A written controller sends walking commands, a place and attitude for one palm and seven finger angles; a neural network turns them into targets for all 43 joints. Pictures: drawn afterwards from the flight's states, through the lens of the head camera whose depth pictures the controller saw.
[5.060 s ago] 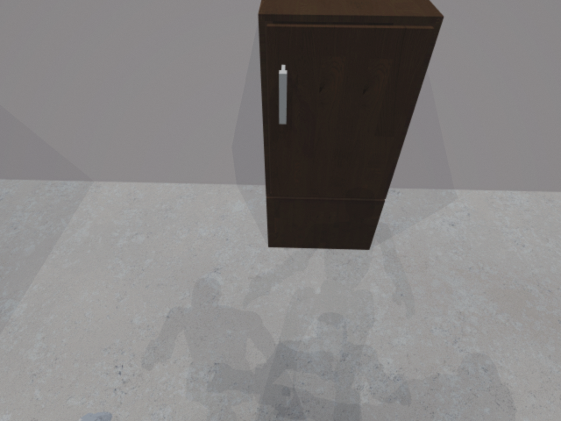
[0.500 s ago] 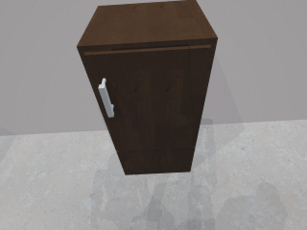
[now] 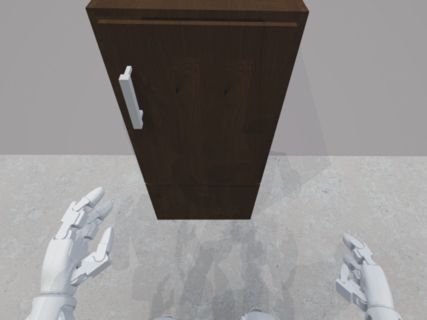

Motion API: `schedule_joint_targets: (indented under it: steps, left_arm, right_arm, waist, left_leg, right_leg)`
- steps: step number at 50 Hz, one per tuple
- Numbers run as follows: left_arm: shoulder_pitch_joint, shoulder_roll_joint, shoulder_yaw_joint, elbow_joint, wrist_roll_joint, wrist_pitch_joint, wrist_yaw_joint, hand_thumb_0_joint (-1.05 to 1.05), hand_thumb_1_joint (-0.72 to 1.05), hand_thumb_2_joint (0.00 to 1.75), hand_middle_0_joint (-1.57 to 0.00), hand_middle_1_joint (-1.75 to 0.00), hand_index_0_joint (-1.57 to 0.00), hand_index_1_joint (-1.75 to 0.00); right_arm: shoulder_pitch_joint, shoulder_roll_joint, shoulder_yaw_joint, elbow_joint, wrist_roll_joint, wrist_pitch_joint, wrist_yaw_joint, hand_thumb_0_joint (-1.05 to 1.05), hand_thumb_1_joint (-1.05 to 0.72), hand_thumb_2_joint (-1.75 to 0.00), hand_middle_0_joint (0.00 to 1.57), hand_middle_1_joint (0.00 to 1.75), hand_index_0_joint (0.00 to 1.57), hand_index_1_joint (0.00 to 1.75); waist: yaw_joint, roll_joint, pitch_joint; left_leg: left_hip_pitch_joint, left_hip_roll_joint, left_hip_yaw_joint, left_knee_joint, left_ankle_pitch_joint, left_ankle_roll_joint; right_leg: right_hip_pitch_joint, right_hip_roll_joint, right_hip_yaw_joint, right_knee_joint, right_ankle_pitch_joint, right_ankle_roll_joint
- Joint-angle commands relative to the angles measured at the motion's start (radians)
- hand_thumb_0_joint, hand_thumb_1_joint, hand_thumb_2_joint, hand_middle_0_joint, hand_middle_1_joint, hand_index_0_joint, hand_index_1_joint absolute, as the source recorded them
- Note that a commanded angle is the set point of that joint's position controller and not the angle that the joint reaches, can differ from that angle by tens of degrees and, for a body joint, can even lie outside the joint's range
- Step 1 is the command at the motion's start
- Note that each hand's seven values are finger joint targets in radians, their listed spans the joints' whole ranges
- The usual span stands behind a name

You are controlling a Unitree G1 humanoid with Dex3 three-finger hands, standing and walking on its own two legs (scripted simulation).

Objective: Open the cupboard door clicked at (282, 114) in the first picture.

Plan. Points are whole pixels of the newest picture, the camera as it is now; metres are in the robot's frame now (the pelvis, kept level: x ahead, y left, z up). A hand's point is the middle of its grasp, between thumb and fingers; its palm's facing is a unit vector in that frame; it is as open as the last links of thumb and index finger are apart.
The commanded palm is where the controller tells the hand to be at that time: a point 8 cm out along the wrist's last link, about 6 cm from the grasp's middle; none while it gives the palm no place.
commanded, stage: raise the hand with hooked fingers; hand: left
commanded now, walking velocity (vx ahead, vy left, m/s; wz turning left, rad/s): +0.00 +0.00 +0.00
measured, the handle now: (133, 98) +0.60 +0.24 +0.07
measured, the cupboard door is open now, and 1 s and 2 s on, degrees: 0 0 0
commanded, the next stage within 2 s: move the hooked fingers beside the handle in 1.78 s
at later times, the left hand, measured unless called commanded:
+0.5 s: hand (77, 252) +0.22 +0.25 +0.03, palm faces +0.05 -1.00 -0.06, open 11.0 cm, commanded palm +0.19 +0.30 +0.04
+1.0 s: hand (54, 222) +0.26 +0.29 +0.06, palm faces +0.08 -0.99 -0.06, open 13.6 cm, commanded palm +0.24 +0.34 +0.06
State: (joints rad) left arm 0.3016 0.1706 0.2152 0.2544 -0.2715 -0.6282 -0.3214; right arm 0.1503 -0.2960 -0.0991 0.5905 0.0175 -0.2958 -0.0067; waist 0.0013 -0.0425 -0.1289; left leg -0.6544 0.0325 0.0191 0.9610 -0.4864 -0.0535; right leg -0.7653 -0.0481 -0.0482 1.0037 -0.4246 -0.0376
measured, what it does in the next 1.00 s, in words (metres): stands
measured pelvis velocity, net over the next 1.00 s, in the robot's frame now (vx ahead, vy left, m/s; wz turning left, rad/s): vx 0.00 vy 0.04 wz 0.02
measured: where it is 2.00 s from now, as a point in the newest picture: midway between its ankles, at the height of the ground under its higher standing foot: outside the picture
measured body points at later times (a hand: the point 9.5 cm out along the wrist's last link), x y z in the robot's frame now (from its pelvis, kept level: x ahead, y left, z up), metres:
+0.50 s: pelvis -0.02 +0.03 -0.02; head +0.04 +0.03 +0.43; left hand +0.21 +0.30 +0.04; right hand +0.13 -0.18 -0.11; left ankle -0.01 +0.15 -0.68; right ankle +0.04 -0.09 -0.68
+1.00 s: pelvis +0.00 +0.04 +0.00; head +0.06 +0.05 +0.45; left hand +0.25 +0.35 +0.06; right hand +0.19 -0.20 -0.07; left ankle -0.01 +0.15 -0.68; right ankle +0.04 -0.09 -0.68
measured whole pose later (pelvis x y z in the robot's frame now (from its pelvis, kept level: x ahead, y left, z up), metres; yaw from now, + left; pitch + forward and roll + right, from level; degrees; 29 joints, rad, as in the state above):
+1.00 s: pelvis +0.00 +0.04 +0.00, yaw +1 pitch +12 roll -2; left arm 0.13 0.33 0.36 0.22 -0.32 -0.31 -0.38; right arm 0.24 -0.26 0.04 0.52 0.03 -0.23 -0.06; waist 0.00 0.01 -0.10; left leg -0.71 0.03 -0.03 1.02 -0.52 0.00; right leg -0.75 -0.05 -0.08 0.95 -0.41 0.01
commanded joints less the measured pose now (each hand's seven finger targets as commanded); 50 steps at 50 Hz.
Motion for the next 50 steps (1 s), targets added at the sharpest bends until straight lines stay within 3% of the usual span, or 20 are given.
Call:
schedule_joint_targets:
  steps: [1, 2, 3, 4, 6, 7, 9, 11, 12, 18, 20, 22, 25, 29, 31, 36, 45, 47, 49, 50]
  left_arm:
    - [0.092, 0.16, 0.111, -0.193, -0.085, 0.048, -0.097, 0.0, 0.5, 0.73, -0.23, -0.55, -0.23, -0.55]
    - [0.024, 0.175, 0.11, -0.269, -0.093, 0.068, -0.084, 0.0, 0.48, 0.72, -0.23, -0.57, -0.23, -0.57]
    - [0.011, 0.177, 0.117, -0.326, -0.086, 0.076, -0.064, 0.0, 0.46, 0.71, -0.23, -0.58, -0.23, -0.58]
    - [-0.027, 0.169, 0.099, -0.393, -0.074, 0.071, -0.039, 0.0, 0.43, 0.7, -0.23, -0.6, -0.23, -0.6]
    - [-0.079, 0.165, 0.067, -0.516, -0.037, 0.051, 0.002, 0.0, 0.39, 0.68, -0.24, -0.63, -0.24, -0.63]
    - [-0.147, 0.18, 0.047, -0.575, -0.028, 0.045, 0.012, 0.0, 0.36, 0.67, -0.24, -0.64, -0.24, -0.64]
    - [-0.115, 0.17, 0.034, -0.532, -0.006, 0.06, 0.019, 0.0, 0.32, 0.65, -0.24, -0.68, -0.24, -0.68]
    - [-0.093, 0.173, 0.031, -0.507, -0.006, 0.092, 0.011, 0.0, 0.27, 0.63, -0.25, -0.7, -0.25, -0.7]
    - [-0.072, 0.187, 0.045, -0.453, -0.014, 0.129, -0.002, 0.0, 0.25, 0.62, -0.25, -0.72, -0.25, -0.72]
    - [-0.041, 0.228, 0.123, -0.403, -0.041, 0.277, 0.008, 0.0, 0.11, 0.56, -0.26, -0.81, -0.26, -0.81]
    - [-0.036, 0.232, 0.148, -0.409, -0.051, 0.278, 0.032, 0.0, 0.06, 0.54, -0.26, -0.84, -0.26, -0.84]
    - [-0.041, 0.239, 0.161, -0.369, -0.056, 0.264, 0.048, 0.0, 0.01, 0.52, -0.26, -0.87, -0.26, -0.87]
    - [-0.093, 0.233, 0.144, -0.368, -0.045, 0.217, 0.05, 0.0, -0.06, 0.49, -0.27, -0.92, -0.27, -0.92]
    - [-0.124, 0.259, 0.15, -0.342, -0.047, 0.196, 0.024, 0.0, -0.15, 0.45, -0.27, -0.98, -0.27, -0.98]
    - [-0.142, 0.269, 0.157, -0.329, -0.053, 0.198, 0.013, 0.0, -0.2, 0.43, -0.28, -1.0, -0.28, -1.0]
    - [-0.179, 0.303, 0.187, -0.352, -0.065, 0.204, 0.001, 0.0, -0.31, 0.38, -0.29, -1.08, -0.29, -1.08]
    - [-0.268, 0.336, 0.217, -0.258, -0.075, 0.249, -0.043, 0.0, -0.5, 0.3, -0.3, -1.2, -0.3, -1.2]
    - [-0.308, 0.355, 0.225, -0.235, -0.082, 0.26, -0.058, 0.0, -0.5, 0.3, -0.3, -1.2, -0.3, -1.2]
    - [-0.348, 0.374, 0.236, -0.232, -0.077, 0.266, -0.07, 0.0, -0.5, 0.3, -0.3, -1.2, -0.3, -1.2]
    - [-0.351, 0.379, 0.245, -0.218, -0.08, 0.27, -0.073, 0.0, -0.5, 0.3, -0.3, -1.2, -0.3, -1.2]
  right_arm:
    - [-0.051, -0.083, -0.01, -0.264, 0.018, -0.007, -0.007, 0.0, -0.9, -0.9, 0.2, 0.3, 0.2, 0.3]
    - [-0.04, -0.086, -0.006, -0.279, 0.015, 0.0, -0.016, 0.0, -0.9, -0.9, 0.2, 0.3, 0.2, 0.3]
    - [-0.017, -0.078, -0.008, -0.279, 0.014, 0.005, -0.022, 0.0, -0.9, -0.9, 0.2, 0.3, 0.2, 0.3]
    - [0.013, -0.069, -0.002, -0.27, 0.011, 0.008, -0.026, 0.0, -0.9, -0.9, 0.2, 0.3, 0.2, 0.3]
    - [0.042, -0.067, 0.007, -0.256, 0.001, 0.009, -0.032, 0.0, -0.9, -0.9, 0.2, 0.3, 0.2, 0.3]
    - [0.047, -0.074, 0.018, -0.248, -0.009, 0.009, -0.037, 0.0, -0.9, -0.9, 0.2, 0.3, 0.2, 0.3]
    - [0.058, -0.07, 0.025, -0.219, -0.006, 0.006, -0.043, 0.0, -0.9, -0.9, 0.2, 0.3, 0.2, 0.3]
    - [0.047, -0.074, 0.033, -0.208, -0.002, 0.0, -0.046, 0.0, -0.9, -0.9, 0.2, 0.3, 0.2, 0.3]
    - [0.04, -0.078, 0.039, -0.207, 0.002, 0.004, -0.05, 0.0, -0.9, -0.9, 0.2, 0.3, 0.2, 0.3]
    - [0.017, -0.068, 0.058, -0.231, 0.017, 0.012, -0.061, 0.0, -0.9, -0.9, 0.2, 0.3, 0.2, 0.3]
    - [0.022, -0.06, 0.061, -0.229, 0.013, 0.008, -0.06, 0.0, -0.9, -0.9, 0.2, 0.3, 0.2, 0.3]
    - [0.02, -0.062, 0.065, -0.218, 0.008, 0.004, -0.062, 0.0, -0.9, -0.9, 0.2, 0.3, 0.2, 0.3]
    - [0.048, -0.077, 0.064, -0.207, 0.006, -0.012, -0.058, 0.0, -0.9, -0.9, 0.2, 0.3, 0.2, 0.3]
    - [0.078, -0.098, 0.058, -0.201, 0.009, -0.02, -0.061, 0.0, -0.9, -0.9, 0.2, 0.3, 0.2, 0.3]
    - [0.087, -0.105, 0.056, -0.199, 0.012, -0.02, -0.065, 0.0, -0.9, -0.9, 0.2, 0.3, 0.2, 0.3]
    - [0.1, -0.108, 0.055, -0.196, 0.013, -0.013, -0.068, 0.0, -0.9, -0.9, 0.2, 0.3, 0.2, 0.3]
    - [0.111, -0.111, 0.063, -0.192, 0.014, 0.018, -0.064, 0.0, -0.9, -0.9, 0.2, 0.3, 0.2, 0.3]
    - [0.11, -0.118, 0.068, -0.193, 0.014, 0.022, -0.067, 0.0, -0.9, -0.9, 0.2, 0.3, 0.2, 0.3]
    - [0.108, -0.114, 0.07, -0.19, 0.015, 0.025, -0.069, 0.0, -0.9, -0.9, 0.2, 0.3, 0.2, 0.3]
    - [0.11, -0.112, 0.071, -0.189, 0.015, 0.025, -0.069, 0.0, -0.9, -0.9, 0.2, 0.3, 0.2, 0.3]
  waist:
    - [0.058, -0.044, -0.163]
    - [0.037, -0.035, -0.154]
    - [0.032, 0.02, -0.167]
    - [0.008, 0.061, -0.174]
    - [-0.012, 0.115, -0.222]
    - [-0.036, 0.121, -0.223]
    - [-0.042, 0.137, -0.227]
    - [-0.036, 0.162, -0.219]
    - [-0.029, 0.137, -0.192]
    - [0.018, 0.07, -0.225]
    - [0.027, 0.058, -0.23]
    - [0.026, 0.026, -0.181]
    - [0.011, 0.074, -0.177]
    - [-0.001, 0.062, -0.182]
    - [-0.005, 0.06, -0.168]
    - [0.005, 0.135, -0.202]
    - [-0.007, 0.151, -0.192]
    - [-0.011, 0.126, -0.175]
    - [-0.007, 0.157, -0.206]
    - [-0.005, 0.14, -0.209]
  left_leg:
    - [-0.237, -0.095, 0.039, 0.055, 0.104, 0.067]
    - [-0.24, -0.084, 0.023, 0.068, 0.101, 0.071]
    - [-0.218, -0.074, 0.022, 0.077, 0.111, 0.073]
    - [-0.194, -0.063, 0.016, 0.082, 0.127, 0.076]
    - [-0.14, -0.046, -0.004, 0.085, 0.184, 0.078]
    - [-0.136, -0.039, -0.017, 0.103, 0.2, 0.082]
    - [-0.131, -0.034, -0.028, 0.096, 0.193, 0.078]
    - [-0.134, -0.036, -0.041, 0.074, 0.172, 0.074]
    - [-0.141, -0.033, -0.051, 0.062, 0.165, 0.073]
    - [-0.147, -0.043, -0.057, -0.035, 0.11, 0.067]
    - [-0.145, -0.044, -0.055, -0.052, 0.12, 0.065]
    - [-0.16, -0.042, -0.06, -0.06, 0.117, 0.064]
    - [-0.144, -0.045, -0.054, -0.072, 0.083, 0.062]
    - [-0.123, -0.044, -0.051, -0.083, 0.092, 0.063]
    - [-0.113, -0.045, -0.051, -0.094, 0.097, 0.063]
    - [-0.031, -0.041, -0.049, -0.108, 0.214, 0.057]
    - [0.01, -0.039, -0.042, -0.115, 0.304, 0.05]
    - [0.009, -0.037, -0.048, -0.119, 0.308, 0.051]
    - [0.037, -0.037, -0.045, -0.126, 0.332, 0.05]
    - [0.041, -0.036, -0.046, -0.129, 0.341, 0.049]
  right_leg:
    - [0.23, -0.029, 0.202, -0.179, -0.019, 0.035]
    - [0.182, -0.011, 0.187, -0.161, -0.061, 0.03]
    - [0.167, -0.002, 0.174, -0.149, -0.062, 0.028]
    - [0.146, 0.007, 0.154, -0.131, -0.033, 0.027]
    - [0.115, 0.03, 0.095, -0.063, 0.085, 0.018]
    - [0.084, 0.041, 0.076, -0.03, 0.12, 0.015]
    - [0.06, 0.044, 0.049, -0.023, 0.118, 0.014]
    - [0.048, 0.047, 0.024, -0.026, 0.088, 0.014]
    - [0.05, 0.057, 0.013, -0.029, 0.074, 0.009]
    - [0.134, 0.048, -0.005, -0.092, -0.022, 0.023]
    - [0.155, 0.046, -0.007, -0.102, -0.024, 0.025]
    - [0.145, 0.049, -0.012, -0.109, -0.034, 0.021]
    - [0.109, 0.043, -0.015, -0.109, -0.061, 0.022]
    - [0.119, 0.043, -0.015, -0.119, -0.042, 0.021]
    - [0.125, 0.043, -0.018, -0.128, -0.031, 0.02]
    - [0.168, 0.049, -0.027, -0.124, 0.095, 0.014]
    - [0.209, 0.056, -0.027, -0.141, 0.213, 0.015]
    - [0.215, 0.063, -0.028, -0.145, 0.22, 0.012]
    - [0.233, 0.059, -0.026, -0.149, 0.243, 0.013]
    - [0.244, 0.059, -0.026, -0.153, 0.254, 0.014]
